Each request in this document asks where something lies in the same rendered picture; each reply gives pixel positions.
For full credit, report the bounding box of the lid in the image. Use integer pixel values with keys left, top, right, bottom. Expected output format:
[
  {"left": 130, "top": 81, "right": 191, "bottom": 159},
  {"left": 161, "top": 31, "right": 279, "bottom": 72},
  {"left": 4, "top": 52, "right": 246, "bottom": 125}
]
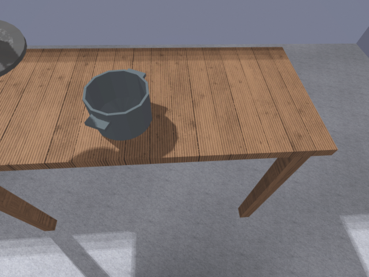
[{"left": 0, "top": 20, "right": 27, "bottom": 77}]

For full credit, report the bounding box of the pot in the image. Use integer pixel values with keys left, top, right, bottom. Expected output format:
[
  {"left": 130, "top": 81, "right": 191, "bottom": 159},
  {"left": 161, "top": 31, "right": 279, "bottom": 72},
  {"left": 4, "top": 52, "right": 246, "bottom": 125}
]
[{"left": 82, "top": 68, "right": 152, "bottom": 141}]

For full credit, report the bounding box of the table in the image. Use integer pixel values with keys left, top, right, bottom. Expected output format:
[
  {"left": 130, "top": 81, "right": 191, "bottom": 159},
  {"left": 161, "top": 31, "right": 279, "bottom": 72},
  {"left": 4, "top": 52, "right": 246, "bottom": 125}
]
[{"left": 0, "top": 47, "right": 338, "bottom": 231}]

